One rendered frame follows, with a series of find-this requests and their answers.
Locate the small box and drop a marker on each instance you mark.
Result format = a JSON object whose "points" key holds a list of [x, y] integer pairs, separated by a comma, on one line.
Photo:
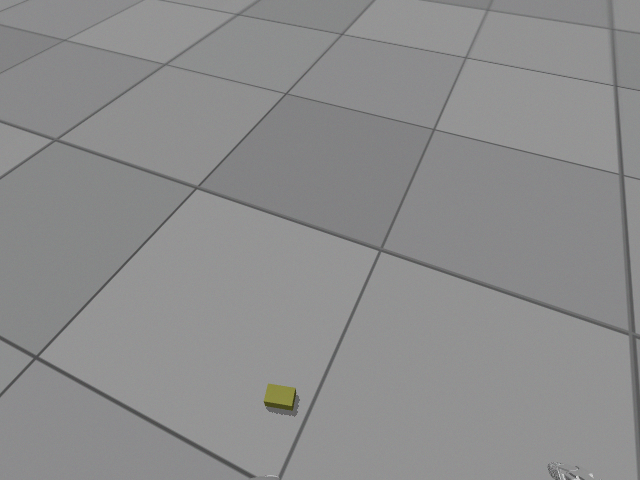
{"points": [[281, 397]]}

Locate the right robot hand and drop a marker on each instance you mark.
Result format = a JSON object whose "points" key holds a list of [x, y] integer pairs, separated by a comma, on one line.
{"points": [[560, 471]]}

